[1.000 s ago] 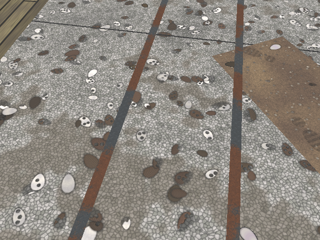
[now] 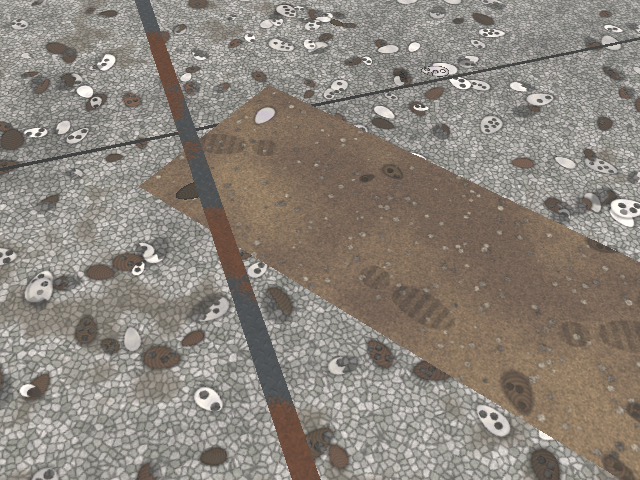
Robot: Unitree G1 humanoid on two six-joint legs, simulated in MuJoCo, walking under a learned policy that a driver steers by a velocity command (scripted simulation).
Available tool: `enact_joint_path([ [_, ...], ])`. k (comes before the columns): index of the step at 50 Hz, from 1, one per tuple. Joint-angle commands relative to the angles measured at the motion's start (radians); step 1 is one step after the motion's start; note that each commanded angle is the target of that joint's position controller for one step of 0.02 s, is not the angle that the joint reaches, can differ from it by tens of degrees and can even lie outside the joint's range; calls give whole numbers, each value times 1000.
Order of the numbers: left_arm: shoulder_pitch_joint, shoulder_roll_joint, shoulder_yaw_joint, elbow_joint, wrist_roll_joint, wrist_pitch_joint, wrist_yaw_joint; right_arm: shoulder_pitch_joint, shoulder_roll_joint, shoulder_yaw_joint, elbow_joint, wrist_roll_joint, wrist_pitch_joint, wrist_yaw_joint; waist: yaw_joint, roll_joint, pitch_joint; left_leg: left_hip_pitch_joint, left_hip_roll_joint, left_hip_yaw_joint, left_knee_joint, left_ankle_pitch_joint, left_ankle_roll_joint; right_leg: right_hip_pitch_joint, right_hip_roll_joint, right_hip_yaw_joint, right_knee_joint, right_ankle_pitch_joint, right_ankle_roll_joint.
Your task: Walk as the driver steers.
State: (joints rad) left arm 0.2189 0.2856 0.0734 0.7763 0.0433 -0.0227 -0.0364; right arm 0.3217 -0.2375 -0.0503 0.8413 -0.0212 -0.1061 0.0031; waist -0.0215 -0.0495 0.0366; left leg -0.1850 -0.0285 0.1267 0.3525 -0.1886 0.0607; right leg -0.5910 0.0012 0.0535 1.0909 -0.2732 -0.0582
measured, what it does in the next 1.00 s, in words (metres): walks ahead: right foot, then left foot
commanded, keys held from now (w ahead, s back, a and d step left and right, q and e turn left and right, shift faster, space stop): no key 0.74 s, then w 0.14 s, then no key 0.12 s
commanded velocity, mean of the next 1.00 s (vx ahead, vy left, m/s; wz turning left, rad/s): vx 0.11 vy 0.00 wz -0.08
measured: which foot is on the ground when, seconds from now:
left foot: down 0.00-0.22, up 0.24-0.52, down 0.54-1.00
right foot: up 0.00-0.20, down 0.22-1.00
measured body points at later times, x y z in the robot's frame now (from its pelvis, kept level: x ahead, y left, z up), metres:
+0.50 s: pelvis +0.12 -0.02 -0.01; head +0.14 -0.03 +0.44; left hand +0.21 +0.21 -0.15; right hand +0.16 -0.27 -0.16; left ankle +0.13 +0.10 -0.73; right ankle +0.19 -0.10 -0.74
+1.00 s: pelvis +0.19 -0.02 -0.01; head +0.18 -0.04 +0.44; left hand +0.21 +0.21 -0.16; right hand +0.14 -0.26 -0.17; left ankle +0.13 +0.10 -0.74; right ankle +0.20 -0.10 -0.75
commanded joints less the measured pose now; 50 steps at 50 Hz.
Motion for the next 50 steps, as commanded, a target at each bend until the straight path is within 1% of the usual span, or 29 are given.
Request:
enact_joint_path([
  [1,57,-27,-19,-41,-3,-2,-8,-9,-76,-3,-33,1,-20,7,58,142,-34,13,247,-103,-112,723,126,14,-7,-9,-131,96,20],
  [3,-10,-46,-37,-51,-9,-7,-14,-12,-82,0,-24,7,-8,6,41,163,-44,-22,203,-30,-102,720,102,115,3,-64,-296,192,20],
  [6,-84,-35,-46,-62,-9,-11,-9,49,-110,-3,11,13,9,2,9,158,-55,28,221,-46,-60,678,91,189,13,-91,-424,230,16],
  [9,-47,-11,-43,-40,1,-24,7,65,-127,-7,38,19,27,-8,29,144,-53,85,235,-77,58,624,69,270,21,-85,-574,215,-21],
  [10,15,4,-38,-10,12,-37,14,87,-120,-5,49,21,34,-10,49,99,-78,79,201,-65,165,567,47,366,30,-82,-667,285,-36],
  [11,85,58,-27,8,25,-52,22,130,-102,1,45,18,34,-14,61,25,-146,-3,159,-37,295,358,13,527,-90,19,-649,604,-57],
  [12,151,108,-16,12,26,-49,32,242,3,32,30,34,38,-15,39,-169,-293,-202,72,4,534,-236,-23,789,-372,279,-567,1075,-198],
  [13,178,57,-24,29,-37,-38,40,224,-38,22,60,42,69,-19,78,-139,-376,-209,24,-88,638,-481,-31,746,-404,354,-609,1037,-291],
  [14,136,48,-28,29,-48,-28,44,160,-76,9,45,27,86,-17,62,-81,-281,-250,36,-123,677,-478,-38,664,-359,311,-676,862,-281],
  [16,24,7,-44,30,-35,-19,58,80,-52,11,44,3,100,-15,16,-34,-119,-243,67,-141,615,-371,-49,483,-280,228,-773,638,-208],
  [17,-15,-2,-47,31,-32,-17,65,90,-38,13,54,-3,110,-16,-12,-48,-92,-182,75,-140,565,-320,-57,399,-242,176,-803,583,-176],
  [20,-32,-11,-48,51,-19,-21,63,121,-7,18,95,1,132,-23,-28,-36,-112,-73,48,-118,474,-263,-63,325,-190,104,-819,472,-152],
  [24,-17,7,-39,97,-20,-8,58,73,-4,21,110,3,146,-35,-11,-65,-80,-7,35,-100,300,-170,-52,254,-169,119,-849,62,-133],
  [26,-26,9,-37,111,-32,8,58,85,3,24,128,-5,141,-35,-26,-39,-44,81,28,-89,155,-69,-30,168,-148,128,-853,-159,-86],
  [27,-7,-3,-39,123,-33,13,59,86,-11,25,128,-14,133,-35,-24,-9,-17,104,69,-142,86,-53,-16,128,-136,135,-851,-221,-46],
  [28,8,-19,-41,129,-34,15,58,90,-38,26,123,-23,119,-37,-11,46,6,82,158,-247,-6,-119,1,120,-106,115,-798,-195,-13],
  [29,32,-44,-40,139,-51,21,54,30,-64,22,129,0,112,-36,39,192,63,-119,191,-309,-74,-253,24,238,-17,17,-757,-56,8],
  [30,38,-42,-42,162,-41,21,52,-12,-33,30,125,5,101,-34,48,195,66,-216,197,-328,-136,-305,13,378,-14,6,-708,60,14],
  [33,80,-20,-36,211,-29,10,51,-19,-33,30,141,12,81,-38,57,131,28,-178,145,-259,-110,-184,-17,467,-50,35,-720,140,5],
  [37,82,-38,-44,254,-34,2,59,35,-6,32,175,12,83,-38,29,67,25,-67,125,-223,-55,-78,-4,400,-63,47,-754,125,5],
  [39,93,-32,-41,268,-32,7,60,71,-33,19,190,7,90,-36,16,78,19,-63,109,-230,-57,-306,20,366,-20,14,-712,-79,-5],
  [41,77,-26,-35,259,-22,13,53,90,-66,4,185,8,100,-32,-1,111,83,-85,148,-310,-106,-562,69,243,19,-19,-637,-267,-22],
  [42,54,-50,-39,246,-19,10,46,116,-77,-2,192,10,100,-32,-14,148,113,-66,201,-383,-157,-626,98,181,37,-52,-566,-238,-19],
  [43,36,-77,-44,234,-13,4,40,125,-90,-10,200,9,98,-33,-17,191,136,-45,269,-456,-212,-641,131,142,44,-104,-476,-145,-13],
  [44,25,-77,-43,224,-4,-5,34,117,-93,-16,202,8,93,-33,-16,196,147,-41,317,-495,-236,-598,155,124,12,-104,-412,-88,-15],
  [45,33,-73,-41,225,-8,-15,34,94,-77,-14,199,4,87,-33,-2,163,143,-30,317,-475,-225,-482,156,125,-1,-94,-401,-79,-17],
  [47,94,-96,-45,242,-18,-34,39,47,-63,-10,199,1,75,-31,40,147,124,-48,263,-359,-125,-236,129,243,6,-111,-533,-69,-27],
  [49,194,-83,-37,284,-24,-48,53,56,-24,0,215,3,68,-32,69,106,81,-115,181,-254,27,-39,69,456,18,-80,-665,31,-25],
  [50,254,-33,-27,295,-16,-55,62,59,13,10,207,1,63,-32,73,3,50,-168,110,-167,172,-58,26,542,-108,87,-746,102,-36],
])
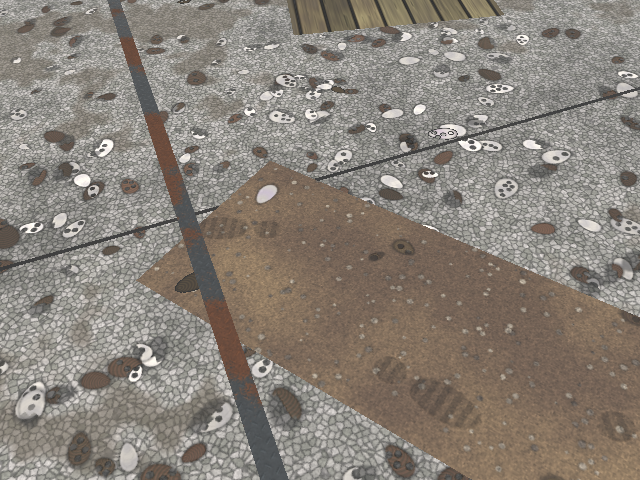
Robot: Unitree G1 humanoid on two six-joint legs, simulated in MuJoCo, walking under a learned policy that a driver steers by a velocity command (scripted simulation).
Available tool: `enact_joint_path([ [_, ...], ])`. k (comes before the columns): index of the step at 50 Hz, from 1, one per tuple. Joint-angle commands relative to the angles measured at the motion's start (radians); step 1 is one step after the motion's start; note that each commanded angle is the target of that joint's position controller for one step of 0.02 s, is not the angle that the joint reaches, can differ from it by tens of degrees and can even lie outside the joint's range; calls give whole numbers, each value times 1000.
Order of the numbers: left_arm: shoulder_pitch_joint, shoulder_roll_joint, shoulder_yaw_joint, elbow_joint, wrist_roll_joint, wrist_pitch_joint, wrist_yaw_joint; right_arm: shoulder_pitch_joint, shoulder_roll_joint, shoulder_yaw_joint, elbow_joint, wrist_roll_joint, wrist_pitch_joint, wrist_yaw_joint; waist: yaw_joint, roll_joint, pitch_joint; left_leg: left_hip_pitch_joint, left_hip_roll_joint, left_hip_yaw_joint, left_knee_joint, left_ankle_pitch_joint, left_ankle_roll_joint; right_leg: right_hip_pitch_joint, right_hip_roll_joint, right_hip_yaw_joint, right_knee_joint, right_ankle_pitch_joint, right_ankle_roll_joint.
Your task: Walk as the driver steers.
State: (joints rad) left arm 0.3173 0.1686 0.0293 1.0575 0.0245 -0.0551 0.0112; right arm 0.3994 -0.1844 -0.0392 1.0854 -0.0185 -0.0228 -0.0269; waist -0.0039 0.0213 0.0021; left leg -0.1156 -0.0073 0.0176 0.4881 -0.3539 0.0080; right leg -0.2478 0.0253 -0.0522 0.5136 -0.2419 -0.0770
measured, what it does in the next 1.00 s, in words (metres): steps on the spot: left foot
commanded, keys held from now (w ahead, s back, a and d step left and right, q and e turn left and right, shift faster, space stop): no key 1.00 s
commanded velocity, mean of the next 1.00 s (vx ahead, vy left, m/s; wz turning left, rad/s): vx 0.03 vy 0.00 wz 0.00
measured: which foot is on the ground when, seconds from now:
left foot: down 0.00-0.00, up 0.02-0.26, down 0.28-1.00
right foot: down 0.00-1.00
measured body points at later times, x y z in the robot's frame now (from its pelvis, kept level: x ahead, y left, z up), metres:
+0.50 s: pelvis +0.06 +0.00 +0.01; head +0.07 +0.01 +0.46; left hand +0.04 +0.21 -0.16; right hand +0.08 -0.21 -0.15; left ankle +0.07 +0.11 -0.73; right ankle +0.02 -0.08 -0.73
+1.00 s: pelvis +0.07 +0.01 +0.01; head +0.07 +0.02 +0.46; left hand +0.03 +0.22 -0.15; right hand +0.04 -0.19 -0.15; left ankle +0.07 +0.11 -0.73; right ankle +0.02 -0.08 -0.73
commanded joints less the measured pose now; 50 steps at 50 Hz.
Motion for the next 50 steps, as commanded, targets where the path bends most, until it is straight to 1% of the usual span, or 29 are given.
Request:
enact_joint_path([
  [1,211,183,40,24,-13,-16,18,15,17,14,-51,8,-18,0,54,-251,61,-360,-26,59,208,-89,37,259,-288,414,-240,163,-112],
  [2,240,123,22,37,-6,-10,18,-14,-48,1,-48,3,-7,-4,75,-219,62,-370,-7,39,323,-227,33,245,-373,486,-241,364,-178],
  [3,205,86,8,30,1,-11,19,-37,-43,0,-48,-1,-1,-4,53,-140,67,-370,11,1,394,-229,34,227,-359,431,-223,495,-188],
  [4,158,78,2,19,4,-12,23,-42,-15,7,-40,-1,1,-2,33,-94,60,-352,27,-17,411,-191,29,207,-331,362,-219,567,-174],
  [5,121,73,-6,8,4,-13,31,-48,-9,9,-38,3,2,0,10,-81,45,-324,43,-23,385,-141,25,198,-304,305,-223,616,-149],
  [6,94,59,-15,6,2,-15,37,-44,-7,11,-33,3,4,2,-7,-88,31,-284,48,-22,349,-100,17,191,-276,251,-218,696,-129],
  [7,77,54,-22,7,1,-16,39,-33,0,14,-23,6,8,2,-19,-95,16,-243,38,-11,312,-72,10,182,-246,200,-204,756,-115],
  [9,69,45,-33,16,-1,-13,41,-37,7,21,-15,17,17,-5,-24,-114,0,-174,21,10,205,-27,3,169,-207,134,-173,804,-92],
  [11,79,50,-37,30,-7,-5,42,-45,7,25,-8,23,28,-15,-17,-128,-4,-119,12,27,109,41,2,152,-198,122,-152,764,-86],
  [12,70,51,-38,34,-13,1,42,-39,13,30,-1,22,31,-18,-26,-122,-1,-69,15,32,37,120,5,122,-191,118,-143,689,-73],
  [13,64,55,-36,37,-19,6,40,-37,12,34,4,18,31,-20,-35,-105,8,-5,29,20,-42,240,8,72,-180,121,-146,547,-48],
  [14,71,56,-33,38,-21,9,38,-44,-16,31,3,7,28,-20,-26,-81,15,50,73,-28,-65,329,13,19,-157,132,-164,333,-19],
  [15,84,55,-29,38,-18,12,36,-53,-45,28,-7,-5,22,-17,-9,-49,35,84,130,-87,-74,403,21,-40,-126,132,-175,137,-7],
  [16,146,5,-32,56,-21,21,33,-77,-66,23,5,4,24,-15,34,57,90,18,139,-93,-44,423,50,-27,-80,111,-216,62,0],
  [17,136,8,-32,72,-13,28,37,-88,-28,29,7,8,23,-11,13,63,121,-39,130,-93,-57,378,52,18,-77,105,-208,71,5],
  [18,119,18,-27,73,-11,32,41,-91,-11,33,9,9,19,-11,5,53,136,-63,120,-88,-69,383,46,48,-81,108,-191,128,8],
  [20,100,31,-21,72,-13,32,38,-79,-12,34,19,11,13,-19,4,44,92,-45,113,-85,-83,427,43,104,-96,111,-173,230,8],
  [21,97,28,-22,73,-14,30,37,-75,-20,33,24,13,9,-22,5,34,70,-29,113,-84,-86,438,45,120,-101,112,-174,244,9],
  [23,91,21,-23,81,-16,30,38,-78,-25,32,27,15,7,-24,7,9,57,-14,114,-85,-89,443,48,135,-103,109,-179,241,13],
  [25,84,18,-24,89,-15,33,40,-77,-23,32,31,14,8,-25,7,-6,61,-15,114,-85,-97,435,50,141,-103,106,-185,231,16],
  [31,74,19,-26,104,-15,40,43,-62,-18,33,47,11,8,-25,6,-23,63,-20,112,-84,-113,419,51,152,-109,103,-191,221,19],
  [40,78,18,-33,118,-15,43,44,-36,-7,37,67,10,10,-24,4,-19,81,-28,107,-84,-133,372,50,136,-115,106,-200,179,20],
  [50,95,7,-40,127,-15,41,43,-18,1,39,78,11,12,-22,0,-20,95,-36,102,-86,-148,318,50,111,-118,111,-209,138,20],
])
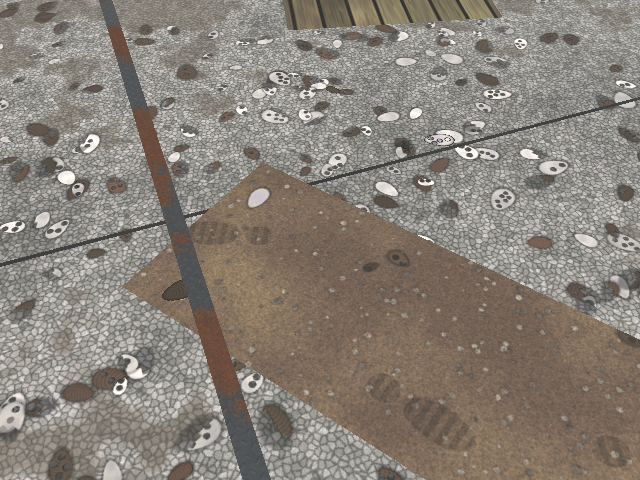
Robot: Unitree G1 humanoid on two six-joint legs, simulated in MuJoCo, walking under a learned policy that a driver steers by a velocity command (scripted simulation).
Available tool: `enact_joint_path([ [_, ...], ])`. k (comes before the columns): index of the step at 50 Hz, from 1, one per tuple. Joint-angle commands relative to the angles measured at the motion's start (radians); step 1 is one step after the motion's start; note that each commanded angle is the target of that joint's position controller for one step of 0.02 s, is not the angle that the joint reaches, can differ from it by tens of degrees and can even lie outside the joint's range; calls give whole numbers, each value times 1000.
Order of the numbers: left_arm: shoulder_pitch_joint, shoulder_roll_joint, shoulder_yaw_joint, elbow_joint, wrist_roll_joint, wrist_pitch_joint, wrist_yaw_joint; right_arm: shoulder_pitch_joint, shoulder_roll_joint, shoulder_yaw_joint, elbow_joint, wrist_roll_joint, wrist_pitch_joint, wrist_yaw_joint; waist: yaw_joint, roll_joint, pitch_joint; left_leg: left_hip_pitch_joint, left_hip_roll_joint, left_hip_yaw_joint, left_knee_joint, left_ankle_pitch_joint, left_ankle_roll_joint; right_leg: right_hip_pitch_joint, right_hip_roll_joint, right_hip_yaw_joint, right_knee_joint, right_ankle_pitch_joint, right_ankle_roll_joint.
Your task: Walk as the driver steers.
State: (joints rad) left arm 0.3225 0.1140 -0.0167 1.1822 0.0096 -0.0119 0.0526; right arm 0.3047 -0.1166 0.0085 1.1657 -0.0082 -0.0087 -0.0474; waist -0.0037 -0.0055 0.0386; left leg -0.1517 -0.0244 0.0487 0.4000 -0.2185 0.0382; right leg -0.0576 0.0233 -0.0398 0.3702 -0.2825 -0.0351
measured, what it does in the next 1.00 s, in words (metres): walks ahead: left foot, then right foot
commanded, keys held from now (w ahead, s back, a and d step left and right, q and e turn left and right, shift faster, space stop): no key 0.14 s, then w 0.86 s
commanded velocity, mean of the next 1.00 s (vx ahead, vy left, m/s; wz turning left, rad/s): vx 0.31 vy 0.00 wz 0.00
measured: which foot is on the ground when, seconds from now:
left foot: down 0.00-0.26, up 0.28-0.46, down 0.48-1.00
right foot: down 0.00-0.50, up 0.52-0.96, down 0.98-1.00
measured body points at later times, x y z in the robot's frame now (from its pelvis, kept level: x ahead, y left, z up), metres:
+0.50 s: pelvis +0.07 +0.04 -0.02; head +0.08 +0.07 +0.43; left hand -0.06 +0.26 -0.17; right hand +0.12 -0.20 -0.15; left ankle +0.10 +0.13 -0.75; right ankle -0.05 -0.09 -0.74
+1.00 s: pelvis +0.33 +0.05 -0.03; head +0.37 +0.05 +0.42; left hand +0.50 +0.27 -0.15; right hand +0.21 -0.16 -0.17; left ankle +0.11 +0.13 -0.72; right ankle +0.45 -0.01 -0.75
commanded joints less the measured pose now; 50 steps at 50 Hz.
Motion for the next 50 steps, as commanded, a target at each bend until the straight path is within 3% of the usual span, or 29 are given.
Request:
enact_joint_path([
  [1,92,60,6,3,0,-3,2,78,-66,-8,-1,0,-2,-1,0,7,60,-1,119,-117,-61,178,20,-81,-116,99,-66,175,-21],
  [7,106,53,3,5,0,-5,1,87,-63,-7,2,1,-3,0,-1,4,63,-7,118,-118,-65,157,19,-91,-116,100,-68,162,-22],
  [8,118,50,2,8,2,-5,0,95,-59,-7,5,0,-2,1,0,4,44,-2,108,-114,-69,80,21,-85,-109,98,-77,88,-25],
  [11,144,91,24,-1,5,4,-5,85,-87,-24,-14,-5,8,9,13,-32,94,-105,43,-80,13,-305,52,-138,-89,130,-67,-317,-77],
  [13,211,112,37,-2,3,5,-9,33,-63,-23,-54,-14,4,22,50,-88,184,-281,9,-48,131,-383,54,-135,-171,270,-143,-533,-137],
  [14,254,135,48,7,3,3,-8,-5,-37,-18,-80,-21,-4,30,69,-144,205,-350,-9,14,245,-301,44,-101,-253,381,-215,-591,-179],
  [15,260,148,57,7,6,-2,-9,-44,-37,-18,-107,-33,-14,36,75,-154,232,-397,24,32,327,-225,41,-98,-325,455,-254,-567,-217],
  [17,253,159,66,-4,20,-17,-13,-84,-78,-33,-148,-30,-34,48,70,-105,216,-486,66,-6,431,-242,41,-44,-361,483,-271,-447,-246],
  [19,216,158,69,-20,19,-36,-16,-89,-91,-43,-176,-18,-52,60,41,-84,192,-472,90,-24,387,-222,39,-19,-336,408,-245,-308,-219],
  [21,176,163,72,-37,13,-49,-18,-71,-83,-49,-187,-7,-60,68,11,-87,162,-326,63,14,284,-164,37,-78,-283,302,-210,-190,-182],
  [22,144,168,74,-46,6,-52,-20,-15,-71,-52,-175,-4,-61,71,-28,-82,147,-185,38,48,204,-100,38,-158,-251,241,-170,-159,-164],
  [23,123,169,74,-53,3,-54,-23,75,-66,-58,-142,0,-61,70,-66,-63,125,-11,-7,84,144,-64,36,-256,-209,185,-103,-120,-145],
  [24,121,160,70,-58,7,-61,-28,197,-89,-74,-100,-1,-62,63,-114,-15,80,176,-29,72,106,-78,39,-343,-160,128,32,-19,-124],
  [25,96,114,55,-81,12,-70,-37,339,-161,-96,-71,-17,-70,49,-178,165,27,310,156,-181,-47,-240,69,-449,-63,3,349,9,-80],
  [26,119,70,49,-126,9,-75,-48,461,-258,-115,-44,-13,-62,45,-175,380,-33,373,392,-669,-261,-486,178,-633,52,-53,672,-253,-49],
  [27,65,117,60,-143,35,-69,-58,343,-207,-98,-62,-14,-49,40,-100,200,61,242,404,-703,-288,-567,193,-676,-27,45,825,-217,-69],
  [28,18,104,59,-161,33,-72,-68,216,-185,-89,-106,-14,-52,44,-57,81,121,145,383,-599,-274,-483,183,-687,-72,62,849,-97,-78],
  [29,15,87,56,-160,21,-77,-74,149,-174,-83,-128,-13,-61,48,-24,27,121,91,339,-481,-280,-313,166,-643,-99,70,813,-10,-74],
  [31,41,86,62,-151,26,-66,-79,127,-130,-64,-129,-9,-81,45,16,29,86,70,269,-320,-281,-83,137,-574,-116,53,753,47,-53],
  [34,-6,98,72,-171,23,-43,-83,215,-119,-50,-92,-6,-96,37,20,60,74,130,236,-200,-259,224,131,-616,-99,8,708,88,-34],
  [40,-306,77,57,-284,12,-36,-89,272,-116,-33,-79,-8,-103,33,-23,83,118,120,199,-88,-264,477,130,-623,-64,-68,403,217,-15],
  [44,-371,97,57,-317,5,-39,-84,285,-141,-37,-66,-9,-109,26,-23,100,115,175,223,-60,-236,642,127,-507,-27,-98,242,235,-60],
  [46,-300,124,69,-304,6,-46,-73,255,-163,-43,-68,-12,-111,23,21,105,63,228,232,-38,-121,896,117,-398,14,-108,217,181,-101],
  [48,-54,161,95,-225,7,-60,-58,224,-187,-51,-71,-14,-102,21,124,98,-65,230,217,-16,174,988,102,-151,57,-106,145,161,-140],
  [49,94,202,113,-182,24,-67,-49,216,-181,-50,-80,-8,-99,25,181,75,-140,84,184,-2,398,779,93,70,-22,-24,111,128,-167],
  [50,215,300,139,-172,48,-68,-44,265,-97,-34,-111,11,-96,35,174,-83,-271,-172,73,45,779,245,70,307,-312,359,75,-36,-252],
])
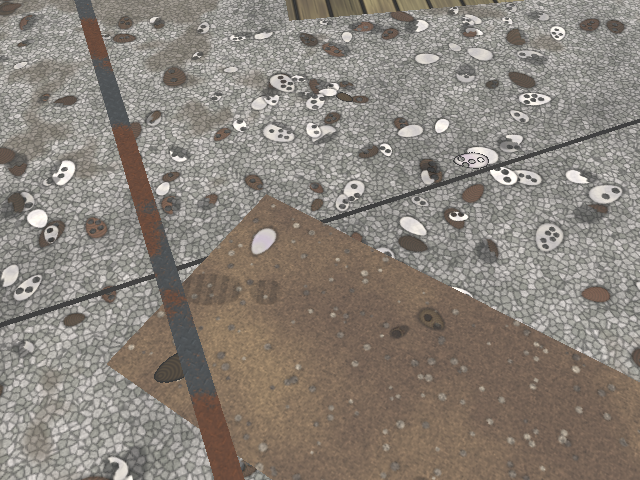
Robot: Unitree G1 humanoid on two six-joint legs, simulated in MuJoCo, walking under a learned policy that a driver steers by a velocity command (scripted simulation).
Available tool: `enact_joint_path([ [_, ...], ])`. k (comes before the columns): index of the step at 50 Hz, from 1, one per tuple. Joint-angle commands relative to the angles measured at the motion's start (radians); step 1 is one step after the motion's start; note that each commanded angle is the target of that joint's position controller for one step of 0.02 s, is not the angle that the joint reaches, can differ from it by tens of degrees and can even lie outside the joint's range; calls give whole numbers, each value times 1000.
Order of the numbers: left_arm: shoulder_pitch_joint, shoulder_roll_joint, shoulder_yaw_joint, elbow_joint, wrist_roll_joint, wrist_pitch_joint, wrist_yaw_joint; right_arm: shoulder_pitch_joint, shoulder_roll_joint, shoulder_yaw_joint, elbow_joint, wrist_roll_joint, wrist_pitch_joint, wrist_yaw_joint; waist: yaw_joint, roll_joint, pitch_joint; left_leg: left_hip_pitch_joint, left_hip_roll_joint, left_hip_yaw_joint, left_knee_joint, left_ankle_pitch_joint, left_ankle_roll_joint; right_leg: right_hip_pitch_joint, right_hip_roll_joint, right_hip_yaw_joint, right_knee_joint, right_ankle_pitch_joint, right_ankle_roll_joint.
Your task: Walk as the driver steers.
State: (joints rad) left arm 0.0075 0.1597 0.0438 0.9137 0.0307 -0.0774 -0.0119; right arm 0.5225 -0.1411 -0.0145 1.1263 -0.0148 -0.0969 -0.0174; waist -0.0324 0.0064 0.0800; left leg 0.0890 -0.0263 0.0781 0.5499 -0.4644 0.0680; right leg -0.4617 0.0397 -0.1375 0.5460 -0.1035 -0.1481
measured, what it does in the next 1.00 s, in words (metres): walks ahead: left foot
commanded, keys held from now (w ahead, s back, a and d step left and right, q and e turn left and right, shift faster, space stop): w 0.58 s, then q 0.42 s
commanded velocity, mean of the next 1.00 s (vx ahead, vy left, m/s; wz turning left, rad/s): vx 0.38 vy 0.00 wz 0.13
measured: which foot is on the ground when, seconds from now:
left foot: down 0.00-0.00, up 0.02-0.52, down 0.54-1.00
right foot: down 0.00-0.54, up 0.56-1.00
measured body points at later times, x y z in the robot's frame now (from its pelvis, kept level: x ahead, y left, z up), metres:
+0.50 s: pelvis +0.28 +0.01 +0.01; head +0.32 +0.02 +0.46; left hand +0.18 +0.23 -0.13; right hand +0.48 -0.19 -0.10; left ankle +0.44 +0.11 -0.70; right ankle +0.12 -0.06 -0.71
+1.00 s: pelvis +0.48 +0.03 +0.03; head +0.51 +0.04 +0.47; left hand +0.60 +0.28 -0.10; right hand +0.50 -0.22 -0.12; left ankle +0.44 +0.10 -0.71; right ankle +0.58 -0.08 -0.68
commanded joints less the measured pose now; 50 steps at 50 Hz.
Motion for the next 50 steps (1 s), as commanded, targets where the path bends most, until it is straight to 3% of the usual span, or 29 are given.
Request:
enact_joint_path([
  [1,476,254,80,94,5,12,7,95,-77,-24,-73,30,-4,16,147,-180,-368,-647,-62,-84,879,-31,32,773,-460,880,-285,-302,-245],
  [2,344,211,68,76,-19,12,2,-20,-124,-35,-105,12,1,13,101,-74,-200,-735,25,-135,878,68,48,630,-413,744,-326,-407,-197],
  [3,269,140,49,62,-24,4,-2,-104,-127,-37,-130,3,-4,18,87,-19,-95,-727,62,-128,817,152,49,479,-378,613,-363,-348,-164],
  [4,244,96,35,68,-17,-6,-3,-120,-104,-37,-130,0,-2,20,48,18,-39,-677,94,-128,748,188,47,370,-334,513,-389,-233,-126],
  [6,279,54,16,100,-16,-23,10,-86,-62,-34,-121,-24,24,29,-2,-5,-25,-579,122,-125,657,199,24,262,-268,371,-405,-71,-82],
  [8,338,80,16,121,-17,-37,15,-109,-59,-36,-135,-26,42,37,-13,-23,-16,-594,126,-101,607,215,6,253,-246,306,-413,49,-81],
  [10,375,110,18,128,-18,-41,15,-201,-75,-39,-171,-25,53,42,-6,-34,8,-670,142,-78,537,279,-12,269,-232,262,-438,80,-78],
  [13,433,108,10,132,-20,-38,12,-353,-90,-38,-225,-17,56,47,29,-44,33,-751,147,-46,380,390,-34,323,-208,216,-449,170,-61],
  [16,490,107,4,142,-21,-38,14,-468,-76,-28,-262,-6,52,50,63,-61,33,-731,120,-9,209,472,-39,380,-192,174,-435,276,-37],
  [21,561,120,3,167,-9,-34,26,-586,-88,-26,-307,-5,41,48,95,-77,42,-741,82,13,60,446,-3,556,-239,166,-379,400,-48],
  [24,520,144,10,166,-3,-32,35,-521,-111,-38,-299,-7,28,40,42,-88,8,-609,30,30,-3,330,46,606,-260,142,-255,681,-32],
  [25,506,156,13,165,-2,-29,36,-423,-128,-49,-269,-8,23,32,0,-93,-44,-495,-3,38,-25,300,66,605,-254,132,-143,793,-20],
  [26,484,161,14,161,-7,-24,34,-257,-146,-63,-211,-13,14,24,-71,-69,-127,-303,-23,47,-93,348,89,558,-223,104,41,780,-2],
  [27,476,139,6,138,-18,-25,31,-83,-207,-83,-167,-38,6,13,-131,-23,-235,-35,119,-100,-94,305,133,360,-185,83,296,508,14],
  [28,594,32,-13,116,-65,-23,16,11,-315,-113,-158,-54,8,14,-95,214,-384,275,441,-609,-165,227,289,-20,1,30,725,-170,66],
  [29,538,123,12,122,-39,-22,18,-67,-274,-106,-162,-15,24,25,-74,96,-364,213,429,-743,-270,192,281,-128,10,179,832,-366,49],
  [30,438,129,18,85,-30,-24,17,-192,-228,-89,-179,0,24,28,-27,65,-186,50,396,-566,-281,313,251,-171,-45,182,812,-285,51],
  [31,391,115,16,75,-22,-29,18,-244,-167,-71,-182,0,15,31,-3,10,-109,-72,356,-453,-294,548,230,-141,-75,174,757,-231,59],
  [33,407,78,15,80,6,-7,18,-240,-95,-46,-152,7,2,24,55,20,-72,-207,264,-276,-289,884,179,-36,-107,162,652,-222,87],
  [34,410,63,15,78,9,5,16,-225,-92,-41,-143,5,-4,22,66,31,-79,-229,244,-242,-282,984,171,-3,-101,155,613,-220,101],
  [36,383,59,16,54,6,22,17,-211,-148,-50,-144,5,-9,18,85,40,-92,-245,221,-206,-265,1143,179,-4,-81,138,557,-205,128],
  [38,335,69,16,28,1,36,22,-199,-189,-58,-155,2,-1,16,85,50,-106,-254,202,-187,-251,1182,181,-25,-72,125,488,-167,149],
  [45,122,105,11,-63,-17,59,40,-103,-196,-64,-177,-3,42,8,16,94,-115,-203,193,-267,-198,1030,156,-72,-56,136,299,-67,162],
  [50,88,123,10,-97,-29,49,54,-110,-219,-85,-209,-14,73,-4,-2,102,-87,-161,211,-378,-129,950,169,-42,-34,171,175,-166,152],
])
